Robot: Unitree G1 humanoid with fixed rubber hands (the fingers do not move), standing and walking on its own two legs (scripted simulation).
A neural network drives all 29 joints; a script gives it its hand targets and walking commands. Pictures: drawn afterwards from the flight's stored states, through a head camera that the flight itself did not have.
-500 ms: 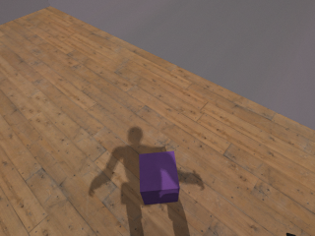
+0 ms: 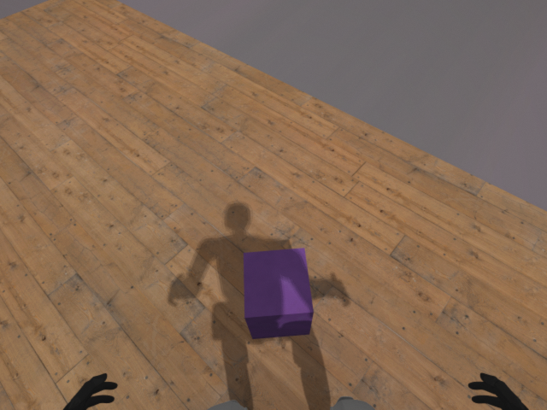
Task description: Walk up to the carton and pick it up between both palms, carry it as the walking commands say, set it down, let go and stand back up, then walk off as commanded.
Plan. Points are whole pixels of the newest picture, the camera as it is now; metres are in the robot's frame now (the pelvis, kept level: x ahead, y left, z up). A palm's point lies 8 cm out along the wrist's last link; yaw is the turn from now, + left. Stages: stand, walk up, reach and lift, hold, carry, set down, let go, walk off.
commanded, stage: reach and lift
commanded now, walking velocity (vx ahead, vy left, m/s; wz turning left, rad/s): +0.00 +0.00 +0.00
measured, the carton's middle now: (277, 295) +0.51 +0.05 -0.62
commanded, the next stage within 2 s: none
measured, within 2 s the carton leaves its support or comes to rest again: neither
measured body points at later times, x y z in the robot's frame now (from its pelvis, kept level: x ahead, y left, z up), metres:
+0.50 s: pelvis -0.01 +0.00 -0.01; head +0.13 +0.01 +0.41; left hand +0.20 +0.31 -0.12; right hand +0.25 -0.25 -0.12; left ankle +0.02 +0.11 -0.71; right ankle +0.03 -0.12 -0.71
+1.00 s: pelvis -0.04 -0.01 -0.04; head +0.21 +0.01 +0.33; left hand +0.33 +0.27 -0.17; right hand +0.37 -0.21 -0.16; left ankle +0.02 +0.11 -0.71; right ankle +0.03 -0.12 -0.71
